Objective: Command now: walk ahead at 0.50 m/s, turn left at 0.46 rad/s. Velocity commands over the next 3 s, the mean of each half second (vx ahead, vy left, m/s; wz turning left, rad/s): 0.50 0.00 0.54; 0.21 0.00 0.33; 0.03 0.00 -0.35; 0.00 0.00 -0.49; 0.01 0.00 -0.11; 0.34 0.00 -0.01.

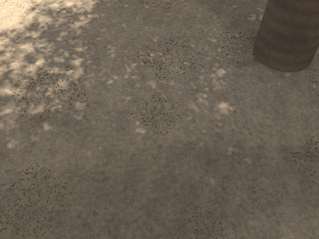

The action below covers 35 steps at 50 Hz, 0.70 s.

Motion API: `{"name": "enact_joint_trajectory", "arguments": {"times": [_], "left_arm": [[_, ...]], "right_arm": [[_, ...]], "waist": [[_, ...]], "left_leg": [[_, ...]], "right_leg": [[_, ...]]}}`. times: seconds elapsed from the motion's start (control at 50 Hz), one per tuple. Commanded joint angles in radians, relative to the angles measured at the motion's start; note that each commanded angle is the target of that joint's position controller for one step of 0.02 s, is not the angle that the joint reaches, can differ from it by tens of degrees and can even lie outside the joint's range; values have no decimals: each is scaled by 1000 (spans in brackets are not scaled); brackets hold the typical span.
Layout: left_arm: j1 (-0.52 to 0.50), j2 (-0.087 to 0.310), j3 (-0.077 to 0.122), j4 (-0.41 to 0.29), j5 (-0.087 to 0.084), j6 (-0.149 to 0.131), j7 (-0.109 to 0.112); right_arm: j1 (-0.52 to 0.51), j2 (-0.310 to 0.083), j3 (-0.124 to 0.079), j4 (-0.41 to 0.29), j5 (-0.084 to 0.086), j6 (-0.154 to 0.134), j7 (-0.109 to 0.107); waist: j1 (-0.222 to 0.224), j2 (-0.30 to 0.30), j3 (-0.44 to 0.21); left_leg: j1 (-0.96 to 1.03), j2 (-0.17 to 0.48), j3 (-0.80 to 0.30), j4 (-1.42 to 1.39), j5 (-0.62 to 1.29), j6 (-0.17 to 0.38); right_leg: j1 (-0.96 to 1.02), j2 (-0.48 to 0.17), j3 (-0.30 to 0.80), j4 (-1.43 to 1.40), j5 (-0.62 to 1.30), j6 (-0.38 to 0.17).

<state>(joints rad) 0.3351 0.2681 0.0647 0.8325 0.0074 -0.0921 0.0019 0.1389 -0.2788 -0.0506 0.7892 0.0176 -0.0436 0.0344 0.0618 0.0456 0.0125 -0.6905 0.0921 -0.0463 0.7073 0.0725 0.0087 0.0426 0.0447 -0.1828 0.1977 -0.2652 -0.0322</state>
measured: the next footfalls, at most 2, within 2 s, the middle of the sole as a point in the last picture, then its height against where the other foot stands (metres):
left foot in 0.14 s outside the picture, level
right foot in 0.60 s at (179, 222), level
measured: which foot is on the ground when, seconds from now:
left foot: up 0.00-0.12, down 0.14-0.60, up 0.62-0.94, down 0.96-1.00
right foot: down 0.00-0.16, up 0.18-0.58, down 0.60-1.00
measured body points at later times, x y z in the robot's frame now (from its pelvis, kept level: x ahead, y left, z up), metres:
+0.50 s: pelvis +0.28 +0.05 +0.00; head +0.32 +0.08 +0.45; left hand +0.43 +0.35 -0.08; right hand +0.42 -0.21 -0.10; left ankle +0.21 +0.12 -0.74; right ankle +0.51 -0.07 -0.69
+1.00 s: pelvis +0.45 +0.07 -0.01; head +0.46 +0.09 +0.44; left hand +0.44 +0.35 -0.13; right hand +0.71 -0.09 -0.10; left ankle +0.42 +0.20 -0.74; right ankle +0.53 -0.03 -0.74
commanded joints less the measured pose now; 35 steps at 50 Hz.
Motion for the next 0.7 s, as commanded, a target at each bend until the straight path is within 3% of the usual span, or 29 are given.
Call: {"name": "enact_joint_trajectory", "arguments": {"times": [0.02,0.06,0.1,0.12,0.14,0.16,0.18,0.2,0.22,0.24,0.26,0.28,0.34,0.42,0.5,0.56,0.58,0.6,0.62,0.64,0.66,0.68,0.7], "left_arm": [[6,169,43,-33,-14,7,10],[2,185,49,-28,-20,25,16],[-17,215,56,-35,-22,42,27],[-30,221,56,-40,-22,52,33],[-33,211,49,-50,-21,50,39],[51,93,11,-95,15,28,27],[33,75,-9,-118,2,-16,10],[-94,153,13,-142,-41,-44,-5],[-140,148,8,-161,-48,-57,-7],[-145,142,10,-151,-25,-59,0],[-135,155,20,-146,-5,-49,6],[-117,152,23,-146,0,-35,4],[-120,112,15,-157,9,-8,7],[-278,71,-4,-198,6,-11,2],[-368,101,2,-226,-15,-25,-16],[-321,143,24,-222,-3,-38,-22],[-258,149,31,-206,4,-43,-19],[-180,179,41,-199,20,-48,-13],[-66,245,52,-197,38,-44,-6],[-26,270,60,-163,28,-21,-16],[-66,184,42,-192,6,-8,-16],[-111,128,23,-204,4,4,-11],[-162,101,8,-203,11,14,-11]], "right_arm": [[-140,-38,0,-121,1,-14,20],[-149,-51,-6,-150,2,-13,33],[-71,-89,-27,-152,3,-7,36],[52,-128,-51,-127,6,-6,32],[217,-195,-86,-89,7,-2,16],[293,-314,-114,-77,7,4,-5],[294,-301,-101,-105,7,-7,-2],[286,-225,-81,-101,-3,-13,-1],[234,-190,-72,-103,0,-19,-3],[162,-160,-62,-116,2,-19,-5],[109,-129,-51,-134,-5,-19,-9],[85,-122,-47,-150,-14,-18,-12],[90,-153,-57,-149,-10,-23,-26],[142,-173,-65,-131,3,-14,-45],[207,-174,-66,-108,11,-2,-50],[198,-169,-69,-112,5,16,-60],[170,-154,-66,-125,6,21,-63],[160,-114,-53,-146,0,20,-62],[215,-54,-32,-170,-26,17,-64],[392,-56,-23,-170,-1,10,-58],[380,-152,-44,-131,9,19,-60],[261,-184,-54,-146,8,33,-63],[197,-175,-54,-155,0,49,-69]], "waist": [[17,-75,84],[1,-94,70],[-55,-139,-8],[-126,-137,-76],[-209,-99,-164],[-159,143,-272],[-152,156,-425],[-200,61,-331],[-172,20,-207],[-122,-45,-126],[-84,-35,-83],[-56,-13,-70],[-39,-7,-48],[-98,26,-21],[-134,48,-18],[-96,85,-31],[-56,86,-59],[-19,57,-144],[-10,-130,-296],[-76,-426,-426],[-54,-267,-361],[-25,-183,-242],[-34,-118,-169]], "left_leg": [[-44,-3,40,-69,-40,27],[-17,-31,82,-92,-142,56],[133,-103,149,-83,-249,95],[301,-146,165,-115,-244,124],[584,-144,101,-169,-187,169],[979,119,-348,-166,-178,318],[1141,261,-809,-350,-310,455],[1092,225,-678,-391,-315,384],[948,184,-535,-394,-263,342],[786,141,-428,-403,-173,308],[661,108,-356,-426,-78,293],[583,87,-331,-450,-35,293],[460,53,-248,-482,66,297],[404,-16,-179,-465,-35,231],[461,16,-267,-410,-162,207],[547,20,-342,-260,-25,159],[544,-14,-336,-184,16,128],[495,-72,-297,-32,-2,84],[325,-159,-194,262,-373,26],[78,-229,-137,523,-809,-22],[14,-154,-167,629,-731,-46],[-13,-131,-125,650,-659,-60],[11,-104,-98,617,-617,-68]], "right_leg": [[19,-319,54,-36,414,-124],[77,-334,29,41,599,-105],[95,-328,0,207,949,-78],[56,-305,-23,378,1028,-56],[-106,-264,-37,619,896,-17],[-532,-134,-20,995,161,47],[-762,17,209,1202,-347,63],[-867,-50,292,1219,-274,39],[-878,-93,276,1145,-185,20],[-822,-132,268,1050,-126,24],[-745,-156,265,982,-88,33],[-687,-164,266,954,-66,44],[-648,-152,235,823,7,89],[-589,-97,222,502,276,108],[-531,-55,247,344,334,96],[-472,-31,255,275,244,52],[-384,-31,237,224,295,30],[-210,-107,277,227,411,-14],[76,-326,464,308,736,-95],[277,-527,851,257,680,-281],[200,-488,843,216,465,-260],[85,-428,679,204,409,-218],[-41,-372,569,188,436,-198]]}}
Over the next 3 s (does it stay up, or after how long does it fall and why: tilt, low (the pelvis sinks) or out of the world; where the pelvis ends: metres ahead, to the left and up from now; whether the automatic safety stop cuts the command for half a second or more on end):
stays up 0.62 0.11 0.01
